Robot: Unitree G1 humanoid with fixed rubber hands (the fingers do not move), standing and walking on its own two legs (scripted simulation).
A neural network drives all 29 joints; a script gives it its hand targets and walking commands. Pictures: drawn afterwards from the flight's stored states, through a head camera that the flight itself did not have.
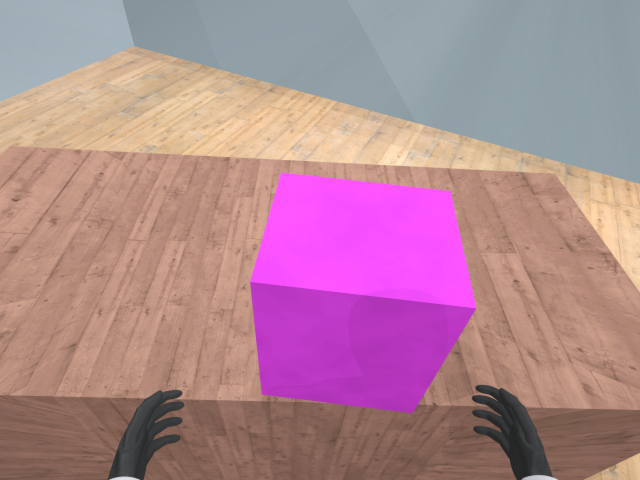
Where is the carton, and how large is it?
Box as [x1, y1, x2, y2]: [250, 173, 475, 412]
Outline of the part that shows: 281,173 250,280 262,394 412,412 475,309 475,304 450,192 445,190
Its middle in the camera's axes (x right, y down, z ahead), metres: +0.05 +0.08 +0.57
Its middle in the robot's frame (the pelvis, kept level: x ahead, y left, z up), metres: +0.37 -0.03 +0.01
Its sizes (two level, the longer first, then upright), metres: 0.236 0.197 0.281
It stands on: a pedestal, 0.65 m high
